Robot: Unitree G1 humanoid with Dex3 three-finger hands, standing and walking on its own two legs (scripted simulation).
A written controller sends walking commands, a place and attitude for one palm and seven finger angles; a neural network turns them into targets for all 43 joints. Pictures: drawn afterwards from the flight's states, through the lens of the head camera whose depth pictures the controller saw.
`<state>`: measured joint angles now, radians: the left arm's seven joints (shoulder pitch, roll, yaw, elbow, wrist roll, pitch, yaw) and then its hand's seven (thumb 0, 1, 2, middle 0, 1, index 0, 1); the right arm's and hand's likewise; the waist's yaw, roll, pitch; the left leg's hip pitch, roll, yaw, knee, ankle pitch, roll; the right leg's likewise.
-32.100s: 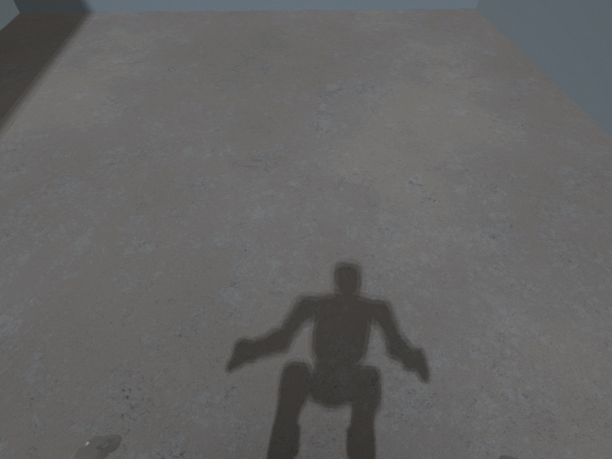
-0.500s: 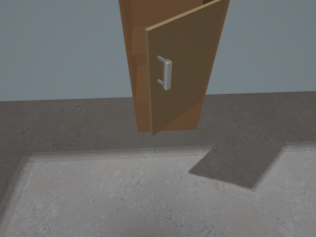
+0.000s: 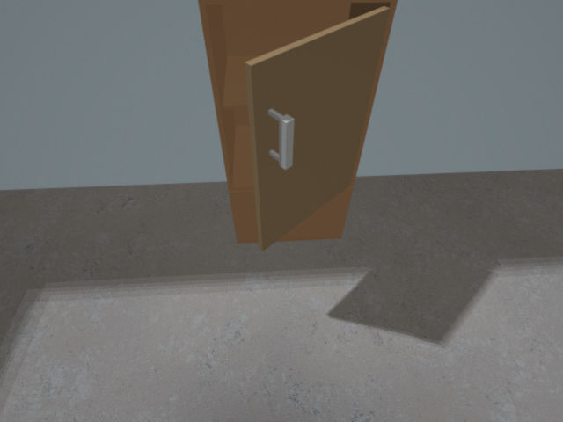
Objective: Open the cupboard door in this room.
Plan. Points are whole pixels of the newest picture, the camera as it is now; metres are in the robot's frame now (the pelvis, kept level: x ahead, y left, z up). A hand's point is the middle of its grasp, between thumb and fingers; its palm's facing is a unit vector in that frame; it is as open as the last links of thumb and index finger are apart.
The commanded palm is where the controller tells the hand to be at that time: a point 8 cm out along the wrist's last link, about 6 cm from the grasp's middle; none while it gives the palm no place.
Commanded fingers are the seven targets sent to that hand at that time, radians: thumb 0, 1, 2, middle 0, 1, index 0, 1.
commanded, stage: look to check the result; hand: left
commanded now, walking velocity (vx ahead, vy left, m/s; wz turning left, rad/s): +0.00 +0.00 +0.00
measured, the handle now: (279, 139) +0.66 +0.04 +0.01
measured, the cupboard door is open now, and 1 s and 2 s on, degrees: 40 40 40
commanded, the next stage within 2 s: walk to a spot facing it in 0.52 s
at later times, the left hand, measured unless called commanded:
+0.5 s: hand out of the picture +0.01 +0.16 -0.17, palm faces +0.03 -0.98 -0.21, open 7.4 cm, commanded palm none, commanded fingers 0.00 0.90 0.90 -0.20 -0.30 -0.20 -0.30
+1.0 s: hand out of the picture +0.06 +0.19 -0.19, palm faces -0.05 -0.98 -0.22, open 7.4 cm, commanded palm none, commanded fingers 0.00 0.90 0.90 -0.20 -0.30 -0.20 -0.30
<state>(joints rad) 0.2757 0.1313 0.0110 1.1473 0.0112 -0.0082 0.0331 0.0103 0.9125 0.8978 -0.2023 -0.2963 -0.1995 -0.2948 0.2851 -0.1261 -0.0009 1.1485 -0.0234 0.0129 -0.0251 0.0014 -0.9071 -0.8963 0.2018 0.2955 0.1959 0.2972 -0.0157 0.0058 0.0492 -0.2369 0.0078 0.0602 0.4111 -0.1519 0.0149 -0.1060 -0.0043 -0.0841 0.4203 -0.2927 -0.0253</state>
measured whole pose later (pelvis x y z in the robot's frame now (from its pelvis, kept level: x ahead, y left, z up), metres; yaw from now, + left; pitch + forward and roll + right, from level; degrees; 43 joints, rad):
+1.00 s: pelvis +0.02 +0.00 -0.01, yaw -7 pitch +0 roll +0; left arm 0.24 0.20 0.08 1.06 0.02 0.05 0.01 0.01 0.90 0.90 -0.20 -0.30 -0.20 -0.29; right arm 0.19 -0.18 -0.05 1.04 -0.02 0.03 -0.04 0.00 -0.90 -0.90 0.20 0.30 0.20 0.30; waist 0.01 -0.02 0.09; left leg -0.27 0.08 0.16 0.57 -0.29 0.00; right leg -0.19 0.04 0.01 0.59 -0.37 -0.04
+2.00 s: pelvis +0.00 -0.06 -0.02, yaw -44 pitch +1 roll +0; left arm 0.11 0.25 0.07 0.89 0.02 0.02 -0.02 0.01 0.90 0.90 -0.20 -0.30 -0.20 -0.29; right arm 0.23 -0.26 -0.05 0.92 -0.01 0.06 -0.02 0.00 -0.90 -0.90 0.21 0.30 0.20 0.30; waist -0.01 0.04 0.14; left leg -0.36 0.14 0.10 0.92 -0.53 -0.06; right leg -0.33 0.01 -0.04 0.63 -0.31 -0.03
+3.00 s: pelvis +0.09 -0.34 +0.00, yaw -74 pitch +2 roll +0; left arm 0.24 0.20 0.07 1.01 0.01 -0.06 -0.01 0.00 0.94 0.90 -0.20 -0.30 -0.20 -0.30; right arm 0.18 -0.17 -0.05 0.95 -0.03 -0.01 0.01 0.00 -0.91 -0.90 0.20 0.30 0.20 0.30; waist -0.02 0.01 0.07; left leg -0.63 0.16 0.02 1.00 -0.20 -0.06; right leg -0.16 0.10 -0.05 0.35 -0.23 -0.12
